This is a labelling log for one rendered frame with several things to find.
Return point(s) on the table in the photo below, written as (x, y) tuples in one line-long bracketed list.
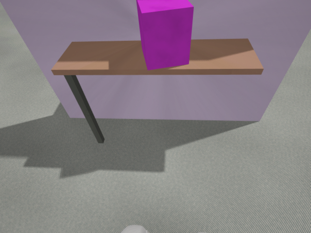
[(207, 57)]

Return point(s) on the carton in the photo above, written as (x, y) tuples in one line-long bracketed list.
[(165, 31)]

